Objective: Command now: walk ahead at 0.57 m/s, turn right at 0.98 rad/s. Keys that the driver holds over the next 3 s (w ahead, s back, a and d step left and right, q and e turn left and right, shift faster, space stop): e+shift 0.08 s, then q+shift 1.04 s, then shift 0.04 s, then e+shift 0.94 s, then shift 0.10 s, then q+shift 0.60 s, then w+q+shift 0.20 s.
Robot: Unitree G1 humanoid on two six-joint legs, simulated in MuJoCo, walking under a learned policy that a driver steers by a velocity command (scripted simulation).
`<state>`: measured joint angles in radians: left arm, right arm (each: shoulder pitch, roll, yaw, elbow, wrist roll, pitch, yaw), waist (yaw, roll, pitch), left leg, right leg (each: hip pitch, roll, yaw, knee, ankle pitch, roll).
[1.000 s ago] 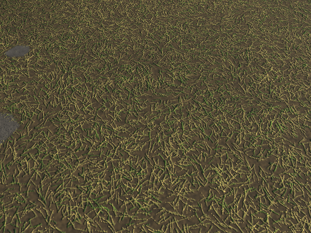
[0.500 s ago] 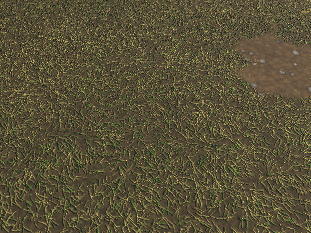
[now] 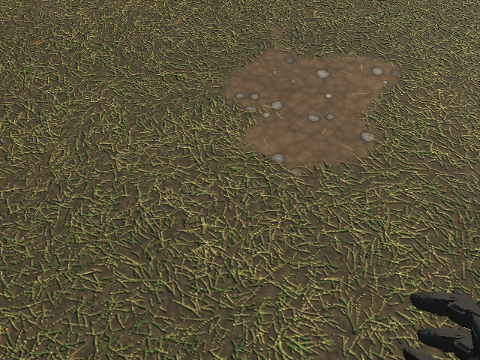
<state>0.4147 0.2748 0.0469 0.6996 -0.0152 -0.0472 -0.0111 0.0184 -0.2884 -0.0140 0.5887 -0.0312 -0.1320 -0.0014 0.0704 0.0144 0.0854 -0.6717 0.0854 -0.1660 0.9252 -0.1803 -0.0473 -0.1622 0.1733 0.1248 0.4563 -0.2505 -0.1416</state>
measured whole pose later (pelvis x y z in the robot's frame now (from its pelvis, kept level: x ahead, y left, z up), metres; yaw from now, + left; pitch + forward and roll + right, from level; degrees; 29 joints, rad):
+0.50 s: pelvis +0.23 +0.07 +0.00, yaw +0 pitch +0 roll -1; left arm 0.05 0.27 0.04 0.67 0.01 0.02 0.04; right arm 0.25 -0.28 -0.07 0.68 0.02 0.01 0.00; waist -0.06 0.02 0.12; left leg -0.36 -0.16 -0.23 0.40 0.00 0.05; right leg -0.43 0.08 0.17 0.75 -0.37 0.03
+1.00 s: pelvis +0.27 +0.04 +0.00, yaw +28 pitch +1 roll -1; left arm 0.11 0.28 0.05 0.70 0.01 0.02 0.02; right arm 0.18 -0.32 -0.06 0.56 0.03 0.08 0.02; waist 0.02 0.02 0.07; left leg -0.47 0.10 0.01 0.86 -0.33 -0.10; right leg -0.21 -0.06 -0.19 0.43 -0.23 0.00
